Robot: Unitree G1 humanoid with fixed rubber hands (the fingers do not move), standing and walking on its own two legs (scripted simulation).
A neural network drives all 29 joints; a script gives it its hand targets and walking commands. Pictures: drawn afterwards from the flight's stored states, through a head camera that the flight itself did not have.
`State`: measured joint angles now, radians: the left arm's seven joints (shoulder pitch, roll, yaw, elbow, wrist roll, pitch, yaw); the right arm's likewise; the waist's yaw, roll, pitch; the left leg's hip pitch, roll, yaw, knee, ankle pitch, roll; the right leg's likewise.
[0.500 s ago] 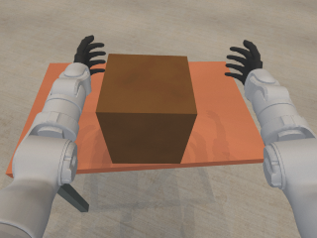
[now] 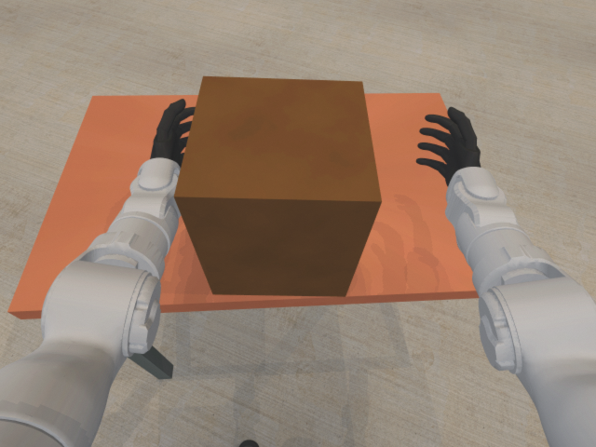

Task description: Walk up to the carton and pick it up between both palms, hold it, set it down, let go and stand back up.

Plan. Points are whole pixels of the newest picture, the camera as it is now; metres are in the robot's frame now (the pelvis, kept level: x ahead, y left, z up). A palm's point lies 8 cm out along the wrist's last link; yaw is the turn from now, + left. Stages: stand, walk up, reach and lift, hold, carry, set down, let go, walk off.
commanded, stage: reach and lift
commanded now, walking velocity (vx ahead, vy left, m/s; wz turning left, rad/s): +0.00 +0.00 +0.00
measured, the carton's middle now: (281, 197) +0.44 +0.07 +0.05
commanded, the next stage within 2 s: none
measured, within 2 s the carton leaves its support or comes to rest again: neither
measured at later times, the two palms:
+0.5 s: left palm (180, 159) +0.45 +0.21 +0.10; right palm (407, 173) +0.46 -0.10 +0.10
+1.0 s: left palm (185, 174) +0.43 +0.20 +0.09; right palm (415, 183) +0.44 -0.11 +0.10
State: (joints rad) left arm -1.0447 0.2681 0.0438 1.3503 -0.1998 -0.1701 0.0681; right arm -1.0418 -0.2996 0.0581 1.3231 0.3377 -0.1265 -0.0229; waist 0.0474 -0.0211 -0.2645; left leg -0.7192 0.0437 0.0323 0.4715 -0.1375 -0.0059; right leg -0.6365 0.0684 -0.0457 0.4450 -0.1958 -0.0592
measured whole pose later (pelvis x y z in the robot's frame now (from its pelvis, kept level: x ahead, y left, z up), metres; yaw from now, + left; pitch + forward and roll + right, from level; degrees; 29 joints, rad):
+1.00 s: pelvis +0.02 +0.02 +0.02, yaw +1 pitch +9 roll +0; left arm -0.80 -0.07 0.54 0.86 0.41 0.00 0.04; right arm -0.85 0.07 -0.73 0.99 -0.51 -0.14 0.09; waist 0.04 -0.04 -0.07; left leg -0.36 0.01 0.06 0.34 -0.13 0.02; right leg -0.29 0.03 -0.04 0.32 -0.19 -0.03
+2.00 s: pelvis +0.02 +0.02 +0.02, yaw +0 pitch +10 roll +0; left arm -0.80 -0.06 0.54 0.89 0.38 -0.02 0.04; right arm -0.82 0.07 -0.70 0.96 -0.48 -0.15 0.07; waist 0.04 -0.04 -0.08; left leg -0.36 0.01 0.10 0.31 -0.12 0.03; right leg -0.30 0.02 -0.05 0.30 -0.18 -0.03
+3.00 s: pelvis +0.00 +0.02 +0.02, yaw +0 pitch -1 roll +0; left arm -0.79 -0.03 0.41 0.73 0.33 0.25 0.07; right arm -0.81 0.01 -0.45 1.02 -0.21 -0.06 -0.01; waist 0.01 -0.07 -0.03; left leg -0.17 0.01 0.10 0.29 -0.11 0.03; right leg -0.10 0.02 -0.07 0.26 -0.15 -0.03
